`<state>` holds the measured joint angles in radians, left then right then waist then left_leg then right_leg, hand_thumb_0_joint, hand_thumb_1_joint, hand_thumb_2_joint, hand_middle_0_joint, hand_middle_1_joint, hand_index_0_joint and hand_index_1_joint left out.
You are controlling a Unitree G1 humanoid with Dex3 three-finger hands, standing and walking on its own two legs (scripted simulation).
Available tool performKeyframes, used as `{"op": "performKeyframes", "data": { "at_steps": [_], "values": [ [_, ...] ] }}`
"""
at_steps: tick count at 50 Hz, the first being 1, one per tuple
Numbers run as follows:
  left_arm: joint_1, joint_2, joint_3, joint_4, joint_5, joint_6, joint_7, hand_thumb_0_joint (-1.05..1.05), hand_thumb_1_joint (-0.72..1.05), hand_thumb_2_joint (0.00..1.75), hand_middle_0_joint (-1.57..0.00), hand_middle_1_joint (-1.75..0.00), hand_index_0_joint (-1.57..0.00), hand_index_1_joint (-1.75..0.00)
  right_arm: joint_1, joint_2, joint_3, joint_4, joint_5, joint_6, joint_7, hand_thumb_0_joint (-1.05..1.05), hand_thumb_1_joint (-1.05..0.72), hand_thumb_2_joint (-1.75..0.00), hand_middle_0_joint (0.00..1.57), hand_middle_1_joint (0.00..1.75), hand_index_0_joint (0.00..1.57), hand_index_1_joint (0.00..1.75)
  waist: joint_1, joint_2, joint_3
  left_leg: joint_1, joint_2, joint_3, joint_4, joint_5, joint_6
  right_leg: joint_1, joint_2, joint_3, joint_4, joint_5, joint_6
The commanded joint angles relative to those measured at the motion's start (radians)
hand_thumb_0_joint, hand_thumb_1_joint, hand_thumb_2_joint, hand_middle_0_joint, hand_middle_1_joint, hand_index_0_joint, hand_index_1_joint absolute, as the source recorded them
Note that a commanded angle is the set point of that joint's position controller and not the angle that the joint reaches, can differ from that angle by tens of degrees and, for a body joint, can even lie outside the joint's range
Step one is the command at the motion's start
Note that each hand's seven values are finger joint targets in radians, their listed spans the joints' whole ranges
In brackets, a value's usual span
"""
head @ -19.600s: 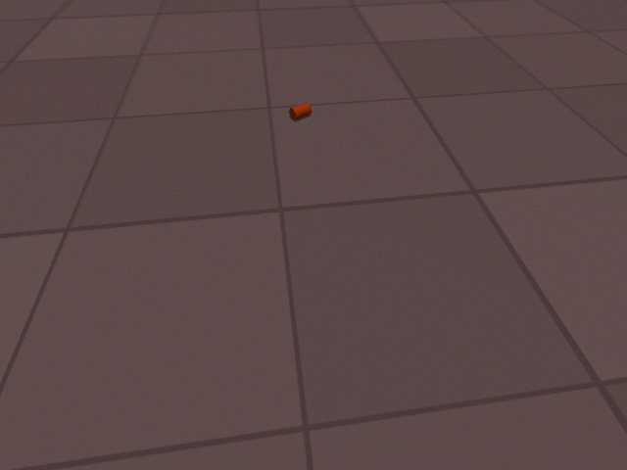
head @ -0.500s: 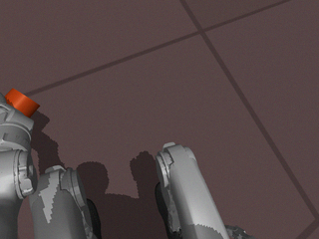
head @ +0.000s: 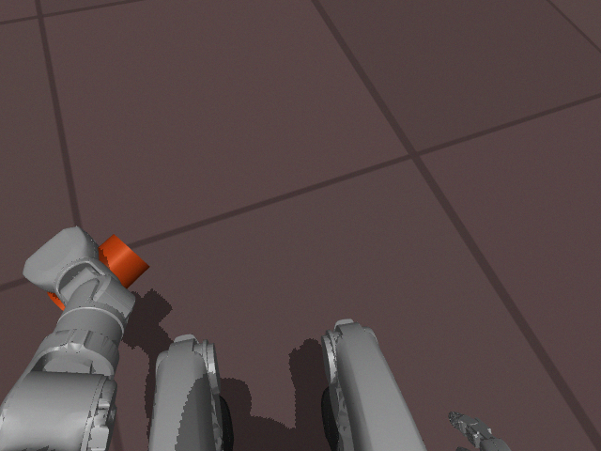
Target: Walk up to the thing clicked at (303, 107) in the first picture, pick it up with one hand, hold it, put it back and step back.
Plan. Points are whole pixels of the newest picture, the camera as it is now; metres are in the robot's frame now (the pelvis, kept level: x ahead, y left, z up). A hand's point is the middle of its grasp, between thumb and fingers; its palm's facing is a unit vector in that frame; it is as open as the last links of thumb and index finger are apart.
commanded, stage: lift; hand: left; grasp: from above
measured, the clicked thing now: (101, 278) +0.41 +0.28 -0.14
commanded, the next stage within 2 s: hold in 0.86 s
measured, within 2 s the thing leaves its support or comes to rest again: neither
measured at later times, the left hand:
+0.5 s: hand (9, 247) +0.37 +0.26 +0.09, palm faces -0.31 -0.34 -0.89, open 10.2 cm
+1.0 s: hand out of the picture +0.38 +0.26 +0.18, palm faces -0.30 -0.36 -0.88, open 10.1 cm
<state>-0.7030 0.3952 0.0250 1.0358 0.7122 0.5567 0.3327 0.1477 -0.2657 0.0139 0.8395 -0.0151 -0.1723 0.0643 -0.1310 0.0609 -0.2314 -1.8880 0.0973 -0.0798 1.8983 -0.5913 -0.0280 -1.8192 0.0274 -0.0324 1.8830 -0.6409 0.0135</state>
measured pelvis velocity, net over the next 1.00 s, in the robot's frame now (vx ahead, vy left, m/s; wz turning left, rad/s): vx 0.09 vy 0.00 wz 0.08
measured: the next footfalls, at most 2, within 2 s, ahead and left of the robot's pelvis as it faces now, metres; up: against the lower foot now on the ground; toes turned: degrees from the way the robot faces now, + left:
none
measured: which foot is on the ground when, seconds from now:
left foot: down 0.00-1.00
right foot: down 0.00-1.00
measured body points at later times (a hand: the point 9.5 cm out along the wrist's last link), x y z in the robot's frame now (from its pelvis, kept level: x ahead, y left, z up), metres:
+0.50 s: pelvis +0.05 -0.01 +0.19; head +0.13 +0.00 +0.63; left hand +0.38 +0.27 +0.15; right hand +0.16 -0.26 +0.06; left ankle +0.09 +0.14 -0.45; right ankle +0.09 -0.12 -0.45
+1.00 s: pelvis +0.09 +0.00 +0.26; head +0.13 +0.00 +0.71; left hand +0.40 +0.27 +0.23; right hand +0.18 -0.25 +0.13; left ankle +0.09 +0.14 -0.45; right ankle +0.09 -0.12 -0.45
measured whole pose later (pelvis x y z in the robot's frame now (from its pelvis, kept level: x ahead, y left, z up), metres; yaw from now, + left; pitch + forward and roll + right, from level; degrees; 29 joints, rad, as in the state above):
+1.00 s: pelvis +0.09 +0.00 +0.26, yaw +4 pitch +10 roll +0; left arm -0.49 0.22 -0.15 1.00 0.66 0.63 0.31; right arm 0.25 -0.24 0.02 0.86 0.05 -0.14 -0.03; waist -0.07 0.02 -0.10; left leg -0.59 0.06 0.02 0.75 -0.34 -0.03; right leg -0.54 -0.02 -0.01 0.75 -0.38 0.01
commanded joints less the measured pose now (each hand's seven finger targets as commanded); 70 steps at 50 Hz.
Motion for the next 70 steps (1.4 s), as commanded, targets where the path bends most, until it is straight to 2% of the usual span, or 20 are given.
{"op": "performKeyframes", "data": {
  "at_steps": [1,7,11,12,19,24,28,31,36,40,41,42,45,53,55,59,62,65,69,70],
  "values": [
    [-0.365,0.259,-0.028,-0.316,0.049,0.021,0.048,0.00,0.59,0.74,-1.01,-0.69,-1.01,-0.68,0.074,-0.185,-0.061,-0.065,0.029,-0.026,-0.044,0.00,-0.90,-0.90,0.20,0.30,0.20,0.30,0.014,0.146,-0.593,0.643,-0.051,0.048,-0.355,0.019,0.030,0.381,0.038,-0.026,-0.414,0.060,-0.042],
    [-0.258,0.192,-0.056,-0.331,0.040,0.059,0.047,0.00,0.57,0.74,-0.99,-0.69,-0.99,-0.69,0.050,-0.171,-0.058,-0.050,0.053,-0.022,-0.073,0.00,-0.90,-0.90,0.20,0.30,0.20,0.30,0.033,0.128,-0.531,0.865,-0.044,0.020,-0.550,0.056,0.018,0.544,0.026,-0.046,-0.540,0.120,-0.041],
    [-0.252,0.128,-0.106,-0.328,0.024,0.069,0.033,0.00,0.53,0.73,-0.97,-0.68,-0.96,-0.68,0.056,-0.150,-0.053,-0.032,0.066,-0.022,-0.098,0.00,-0.89,-0.90,0.20,0.30,0.20,0.30,0.007,0.083,-0.432,0.928,-0.050,0.043,-0.626,0.091,0.027,0.671,0.029,-0.028,-0.665,0.152,-0.035],
    [-0.248,0.140,-0.104,-0.315,0.026,0.065,0.033,0.00,0.51,0.71,-0.94,-0.69,-0.94,-0.68,0.060,-0.149,-0.052,-0.022,0.067,-0.025,-0.104,0.00,-0.89,-0.90,0.20,0.30,0.20,0.30,0.005,0.066,-0.413,0.935,-0.052,0.047,-0.644,0.101,0.031,0.702,0.028,-0.022,-0.691,0.159,-0.032],
    [-0.204,0.060,-0.129,-0.198,0.013,0.065,0.049,0.00,0.52,0.66,-0.90,-0.74,-0.93,-0.71,0.078,-0.125,-0.047,-0.018,0.066,-0.027,-0.129,0.00,-0.89,-0.90,0.20,0.30,0.20,0.30,0.016,0.051,-0.290,1.068,-0.073,0.079,-0.804,0.181,0.027,0.889,0.018,-0.010,-0.866,0.226,-0.026],
    [-0.186,0.061,-0.123,-0.176,0.008,0.062,0.064,0.00,0.59,0.75,-0.95,-0.79,-0.97,-0.76,0.106,-0.119,-0.039,-0.030,0.058,-0.021,-0.134,0.00,-0.89,-0.90,0.20,0.30,0.20,0.30,0.027,0.011,-0.277,1.161,-0.086,0.094,-0.887,0.319,0.033,1.051,0.012,-0.003,-0.956,0.390,-0.013],
    [-0.182,0.084,-0.110,-0.200,0.006,0.055,0.067,0.00,0.61,0.73,-0.97,-0.75,-0.99,-0.73,0.125,-0.121,-0.041,-0.040,0.052,-0.010,-0.135,0.00,-0.89,-0.90,0.20,0.30,0.20,0.30,0.044,0.033,-0.289,1.258,-0.089,0.102,-0.959,0.406,0.031,1.146,0.008,0.000,-1.014,0.479,-0.013],
    [-0.177,0.066,-0.126,-0.224,0.010,0.052,0.063,0.00,0.61,0.70,-0.96,-0.73,-0.98,-0.71,0.135,-0.120,-0.039,-0.044,0.057,-0.002,-0.133,0.00,-0.89,-0.90,0.20,0.30,0.20,0.30,0.039,-0.020,-0.305,1.296,-0.092,0.101,-0.996,0.459,0.039,1.241,0.004,0.012,-1.059,0.570,-0.001],
    [-0.169,0.059,-0.137,-0.242,0.009,0.058,0.047,0.00,0.60,0.63,-0.95,-0.67,-0.97,-0.65,0.131,-0.121,-0.040,-0.042,0.058,0.003,-0.130,0.00,-0.88,-0.89,0.20,0.30,0.20,0.30,0.047,0.009,-0.268,1.405,-0.092,0.105,-1.087,0.487,0.032,1.280,0.005,0.001,-1.130,0.561,-0.008],
    [-0.162,0.043,-0.140,-0.207,0.005,0.055,0.043,0.00,0.60,0.59,-0.96,-0.64,-0.98,-0.62,0.123,-0.120,-0.042,-0.050,0.056,0.000,-0.123,0.00,-0.88,-0.89,0.20,0.30,0.20,0.30,0.053,0.016,-0.200,1.456,-0.090,0.108,-1.163,0.452,0.022,1.293,0.007,-0.008,-1.184,0.493,-0.017],
    [-0.179,0.020,-0.156,-0.225,0.003,0.053,0.041,0.00,0.62,0.61,-0.98,-0.63,-1.00,-0.61,0.114,-0.121,-0.043,-0.058,0.060,0.000,-0.123,0.00,-0.88,-0.89,0.20,0.30,0.20,0.30,0.053,0.000,-0.202,1.477,-0.091,0.108,-1.180,0.453,0.024,1.320,0.007,-0.008,-1.201,0.502,-0.014],
    [-0.177,0.046,-0.140,-0.211,0.004,0.055,0.041,0.00,0.60,0.62,-0.96,-0.65,-0.98,-0.63,0.117,-0.124,-0.043,-0.054,0.062,-0.002,-0.121,0.00,-0.88,-0.89,0.20,0.30,0.20,0.30,0.061,-0.010,-0.203,1.471,-0.095,0.111,-1.187,0.463,0.027,1.342,0.007,-0.003,-1.210,0.517,-0.012],
    [-0.173,0.021,-0.157,-0.226,-0.007,0.064,0.030,0.00,0.59,0.62,-0.96,-0.64,-0.97,-0.63,0.117,-0.124,-0.041,-0.061,0.065,-0.007,-0.111,0.00,-0.88,-0.89,0.20,0.30,0.20,0.30,0.060,-0.035,-0.206,1.498,-0.102,0.118,-1.204,0.515,0.035,1.399,0.000,0.003,-1.229,0.590,-0.005],
    [-0.215,-0.007,-0.176,-0.222,0.012,0.084,0.029,0.00,0.57,0.57,-0.96,-0.60,-0.97,-0.59,0.102,-0.128,-0.042,-0.075,0.061,-0.007,-0.079,0.00,-0.89,-0.89,0.20,0.30,0.20,0.30,0.070,-0.014,-0.166,1.585,-0.099,0.121,-1.275,0.550,0.029,1.420,0.004,-0.005,-1.273,0.590,-0.015],
    [-0.203,0.008,-0.168,-0.217,0.013,0.094,0.030,0.00,0.55,0.59,-0.94,-0.62,-0.95,-0.61,0.093,-0.131,-0.042,-0.083,0.063,-0.009,-0.071,0.00,-0.89,-0.89,0.20,0.30,0.20,0.30,0.085,-0.027,-0.172,1.596,-0.102,0.123,-1.286,0.567,0.028,1.461,0.004,-0.007,-1.279,0.612,-0.013],
    [-0.225,-0.002,-0.181,-0.233,0.021,0.103,0.021,0.00,0.53,0.61,-0.94,-0.61,-0.94,-0.61,0.080,-0.128,-0.041,-0.091,0.063,-0.008,-0.059,0.00,-0.89,-0.89,0.20,0.30,0.20,0.30,0.081,-0.029,-0.163,1.611,-0.103,0.127,-1.301,0.576,0.031,1.478,0.004,-0.002,-1.293,0.627,-0.013],
    [-0.212,0.010,-0.182,-0.279,0.019,0.108,0.009,0.00,0.51,0.58,-0.93,-0.59,-0.93,-0.59,0.067,-0.130,-0.040,-0.106,0.065,-0.006,-0.051,0.00,-0.89,-0.90,0.20,0.30,0.20,0.30,0.098,-0.012,-0.168,1.635,-0.104,0.127,-1.313,0.598,0.031,1.500,0.002,-0.003,-1.303,0.639,-0.014],
    [-0.219,-0.016,-0.199,-0.290,0.025,0.117,0.006,0.00,0.49,0.59,-0.92,-0.59,-0.91,-0.59,0.052,-0.126,-0.035,-0.113,0.065,-0.004,-0.045,0.00,-0.89,-0.90,0.20,0.30,0.20,0.30,0.095,-0.018,-0.151,1.655,-0.100,0.124,-1.333,0.590,0.030,1.501,0.004,-0.007,-1.318,0.626,-0.016],
    [-0.222,0.011,-0.180,-0.300,0.018,0.139,0.003,0.00,0.49,0.64,-0.92,-0.61,-0.90,-0.62,0.040,-0.129,-0.036,-0.118,0.067,-0.003,-0.036,0.00,-0.89,-0.90,0.20,0.30,0.20,0.30,0.110,-0.010,-0.162,1.651,-0.106,0.132,-1.339,0.600,0.031,1.542,-0.001,0.002,-1.325,0.647,-0.012],
    [-0.209,-0.010,-0.190,-0.281,0.014,0.148,-0.001,0.00,0.48,0.63,-0.91,-0.61,-0.90,-0.62,0.036,-0.123,-0.034,-0.114,0.064,-0.002,-0.034,0.00,-0.90,-0.90,0.20,0.30,0.20,0.30,0.106,-0.018,-0.147,1.651,-0.104,0.131,-1.340,0.610,0.033,1.530,0.001,0.002,-1.329,0.652,-0.011]
  ]
}}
